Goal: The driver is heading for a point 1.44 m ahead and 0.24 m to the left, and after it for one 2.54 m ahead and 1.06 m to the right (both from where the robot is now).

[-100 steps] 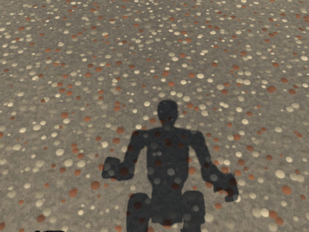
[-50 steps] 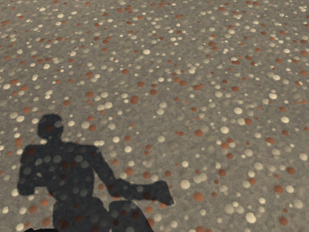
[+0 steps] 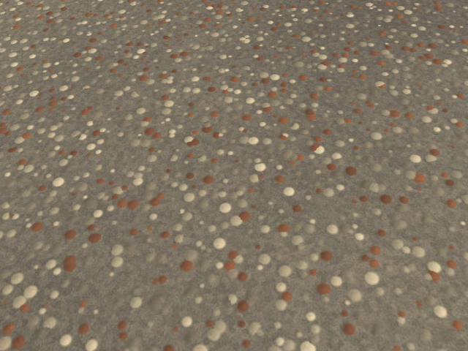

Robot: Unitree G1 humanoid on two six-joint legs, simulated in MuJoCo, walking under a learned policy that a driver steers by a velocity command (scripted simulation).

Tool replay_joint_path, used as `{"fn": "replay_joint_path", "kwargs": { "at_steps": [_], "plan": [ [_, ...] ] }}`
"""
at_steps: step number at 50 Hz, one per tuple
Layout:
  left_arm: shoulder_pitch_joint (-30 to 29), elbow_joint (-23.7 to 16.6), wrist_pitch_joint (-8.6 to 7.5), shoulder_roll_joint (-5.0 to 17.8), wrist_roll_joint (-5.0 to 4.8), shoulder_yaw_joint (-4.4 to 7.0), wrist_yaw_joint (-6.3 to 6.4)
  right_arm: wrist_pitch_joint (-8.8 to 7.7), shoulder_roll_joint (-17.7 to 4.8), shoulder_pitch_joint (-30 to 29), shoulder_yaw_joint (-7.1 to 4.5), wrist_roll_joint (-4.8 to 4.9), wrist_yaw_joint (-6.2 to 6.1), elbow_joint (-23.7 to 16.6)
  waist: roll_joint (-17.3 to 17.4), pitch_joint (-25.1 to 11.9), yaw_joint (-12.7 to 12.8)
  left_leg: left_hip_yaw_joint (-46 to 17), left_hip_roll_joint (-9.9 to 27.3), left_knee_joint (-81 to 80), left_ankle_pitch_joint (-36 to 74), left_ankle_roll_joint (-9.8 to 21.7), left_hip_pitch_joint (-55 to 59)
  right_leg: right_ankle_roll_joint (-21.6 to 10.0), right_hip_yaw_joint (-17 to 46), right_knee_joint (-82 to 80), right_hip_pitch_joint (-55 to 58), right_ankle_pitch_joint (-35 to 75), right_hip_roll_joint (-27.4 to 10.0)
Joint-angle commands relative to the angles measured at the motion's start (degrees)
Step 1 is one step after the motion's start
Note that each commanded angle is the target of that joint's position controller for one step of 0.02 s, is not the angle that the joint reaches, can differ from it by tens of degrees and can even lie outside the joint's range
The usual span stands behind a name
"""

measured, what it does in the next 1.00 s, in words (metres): walks ahead: left foot, then right foot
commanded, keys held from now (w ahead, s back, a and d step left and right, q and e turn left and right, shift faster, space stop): no key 0.06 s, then w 0.94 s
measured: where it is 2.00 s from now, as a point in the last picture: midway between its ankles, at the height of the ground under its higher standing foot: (267, 219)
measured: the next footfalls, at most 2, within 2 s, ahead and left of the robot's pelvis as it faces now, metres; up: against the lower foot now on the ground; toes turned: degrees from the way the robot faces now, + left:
left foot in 0.12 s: +0.03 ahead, +0.14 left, +0.00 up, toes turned -1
right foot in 0.46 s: +0.15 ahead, -0.13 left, +0.00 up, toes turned -1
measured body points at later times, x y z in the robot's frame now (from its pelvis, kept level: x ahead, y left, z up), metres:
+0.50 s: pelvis +0.09 -0.03 -0.01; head +0.11 -0.05 +0.44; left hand +0.24 +0.24 -0.10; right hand +0.12 -0.32 -0.15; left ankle -0.01 +0.13 -0.72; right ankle +0.11 -0.13 -0.74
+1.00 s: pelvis +0.36 +0.00 -0.03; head +0.40 +0.00 +0.42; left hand +0.32 +0.28 -0.16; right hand +0.59 -0.23 -0.10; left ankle +0.47 +0.08 -0.74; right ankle +0.14 -0.13 -0.69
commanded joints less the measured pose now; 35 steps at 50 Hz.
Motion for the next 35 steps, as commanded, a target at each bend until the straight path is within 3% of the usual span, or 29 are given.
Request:
{"fn": "replay_joint_path", "kwargs": {
  "at_steps": [1,3,5,6,7,8,9,10,11,13,15,18,20,22,23,24,25,26,27,28,29,32,35],
  "plan": [
    [-0.83,-1.89,-0.52,9.36,0.16,2.4,-0.07,-0.74,-3.49,-2.67,-0.29,0.15,0.11,-4.15,-10.38,-5.12,1.89,-0.3,0.46,-8.04,-1.85,0.21,3.08,-10.31,11.96,-5.37,4.69,19.07,-14.35],
    [-1.39,-0.77,-0.58,8.92,-0.1,2.08,-0.4,-0.85,-3.65,-1.73,-0.25,0.3,0.03,-3.59,-9.92,-4.44,1.55,-0.16,0.09,-13.68,-0.69,0.73,6.01,-10.27,13.6,-4.99,3.54,17.37,-14.4],
    [-1.71,0.62,-0.65,7.86,-0.98,1.48,-0.49,-1.38,-2.38,1.78,0.25,-0.07,0.34,-1.86,-8.13,-5.02,-0.66,2.07,-1.38,-25.79,8.29,2.35,14.1,-7.89,13.43,-6.05,0.12,-0.77,-11.85],
    [-0.32,1.28,-0.9,8.26,-0.81,1.58,-0.54,-1.65,-3.6,2.77,0.06,-0.36,0.31,-1.23,-7.17,-4.96,-0.2,1.75,-1.28,-24.68,8.71,3.49,17.75,-6.23,13.65,-6.16,-3.0,-10.26,-10.25],
    [-0.51,1.41,-1.19,8.18,-0.26,1.5,-0.71,-1.95,-5.04,4.23,-0.06,-0.2,0.11,-1.31,-5.41,-4.22,-0.2,-0.92,1.26,-23.24,5.63,5.64,19.19,-4.89,13.14,-3.99,-6.49,-18.27,-8.43],
    [-0.63,0.56,-1.65,7.04,-0.06,1.4,-0.9,-2.34,-8.14,4.77,-0.99,0.06,0.26,-0.46,1.51,-2.27,0.94,-3.63,2.71,-24.1,-5.91,9.02,16.25,-2.74,7.11,-1.38,-10.18,-23.04,-3.52],
    [-3.23,0.26,-2.22,7.19,-0.18,1.34,-0.88,-3.07,-7.07,6.02,-0.95,0.34,0.58,-0.59,3.71,-0.04,-1.32,-8.9,4.84,-29.54,-16.25,12.12,13.09,-0.76,2.57,5.21,-11.25,-22.43,-0.7],
    [-4.62,-0.35,-2.92,6.18,-1.04,1.46,-0.95,-3.87,-7.24,8.44,-0.91,0.03,0.68,0.16,8.78,1.29,-2.05,-17.81,10.3,-36.13,-22.18,15.1,13.89,0.47,-1.6,13.64,-14.39,-18.04,1.2],
    [-5.38,-0.68,-3.51,5.93,-1.86,1.65,-0.98,-4.43,-8.42,8.57,-1.18,-0.06,0.74,0.49,11.8,4.12,-1.87,-25.52,15.32,-40.14,-22.96,17.97,14.11,0.63,-3.26,17.78,-17.45,-15.62,0.81],
    [-7.34,-1.61,-4.42,7.55,-2.38,2.45,-1.52,-5.54,-8.02,10.31,-1.2,0.23,0.38,0.69,9.7,5.39,-3.23,-29.75,18.96,-41.5,-16.51,19.97,18.81,-0.18,1.08,26.39,-25.97,-19.08,-3.22],
    [-7.12,-1.32,-5.26,6.15,-2.63,2.08,-2.43,-5.83,-7.84,9.91,-1.21,1.07,0.31,0.36,5.91,3.76,-2.94,-23.88,16.57,-41.06,-9.93,17.79,23.35,-0.75,0.65,22.5,-27.59,-16.39,-5.24],
    [-6.29,0.22,-5.85,4.39,-1.8,1.51,-3.66,-5.16,-8.82,7.92,-1.6,1.38,0.74,-0.33,6.52,0.7,-2.19,-11.69,9.97,-39.84,1.95,15.12,16.62,0.79,-4.4,10.81,-11.73,-6.99,-2.55],
    [-1.1,2.61,-5.55,5.23,-1.8,2.04,-3.96,-4.59,-8.82,7.45,-1.61,1.74,1.17,-0.63,5.98,-1.09,0.41,-8.07,8.66,-37.06,3.63,14.37,10.43,1.74,-7.28,4.75,0.54,2.09,-0.11],
    [7.48,5.56,-4.88,7.58,-2.29,3.35,-3.21,-4.77,-6.33,7.58,-0.63,1.15,1.42,-0.79,3.89,-3.69,4.54,-5.71,7.0,-29.2,5.5,11.78,3.95,1.02,-6.22,3.22,13.09,1.87,-0.05],
    [14.18,6.76,-4.9,10.96,-2.26,4.42,-2.41,-5.19,-2.64,6.54,0.6,0.4,1.64,-1.59,-3.13,-6.06,7.8,-0.81,2.93,-13.88,5.41,8.29,-1.68,-1.67,4.32,-1.38,20.38,-3.38,-7.73],
    [19.44,7.0,-5.0,19.15,-1.35,5.94,-2.4,-6.34,0.92,6.74,1.72,0.57,1.08,-5.58,-20.02,-9.81,8.01,1.95,-3.93,6.91,-8.11,4.92,-15.62,-11.71,33.56,-11.42,27.09,-17.38,-22.77],
    [17.12,6.85,-5.83,15.76,-1.01,4.86,-2.73,-7.16,-3.8,6.17,0.44,2.1,0.62,-5.62,-14.23,-7.08,7.24,-4.45,-2.1,17.12,-10.98,5.34,-21.34,-14.96,42.02,-15.59,23.56,-26.4,-25.26],
    [13.42,6.33,-6.41,12.29,-1.15,3.67,-2.66,-7.61,-5.84,4.79,-0.19,3.0,0.9,-5.78,-11.83,-0.96,5.41,-5.12,0.96,19.19,-5.59,7.02,-25.35,-13.35,35.43,-15.5,20.29,-25.58,-23.75],
    [11.0,5.83,-6.72,10.3,-0.75,3.03,-2.58,-7.83,-5.51,4.47,-0.12,2.64,1.06,-4.94,-9.45,0.7,4.28,-4.23,2.93,18.36,-0.23,7.78,-24.42,-11.39,28.57,-15.3,17.71,-18.62,-20.78],
    [9.22,5.61,-6.63,9.32,-0.49,2.65,-2.57,-8.02,-5.05,3.79,-0.21,1.56,1.26,-4.65,-7.54,1.41,3.4,-3.89,4.12,15.93,3.52,7.82,-23.47,-10.09,23.56,-15.43,15.64,-11.08,-18.54],
    [8.41,5.45,-6.47,8.69,-0.15,2.35,-2.41,-7.91,-4.58,3.68,-0.31,0.96,1.69,-4.54,-7.67,1.21,2.5,-3.6,5.14,13.94,6.44,7.61,-20.96,-8.87,19.1,-15.98,13.64,-4.81,-16.53],
    [9.78,6.17,-6.36,8.74,-0.79,2.25,-1.92,-7.18,-2.64,2.66,0.15,0.36,2.73,-4.92,-6.83,0.66,1.92,-1.06,4.87,8.52,11.64,5.52,-19.41,-9.19,11.7,-17.43,12.02,9.02,-14.55],
    [11.13,7.34,-6.0,9.57,-0.88,2.27,-1.23,-7.0,-0.49,-3.98,1.13,0.32,2.9,-7.52,-5.64,2.03,3.21,0.36,3.76,-3.51,18.38,3.81,-18.15,-8.66,6.53,-18.38,10.09,14.61,-13.16]
  ]
}}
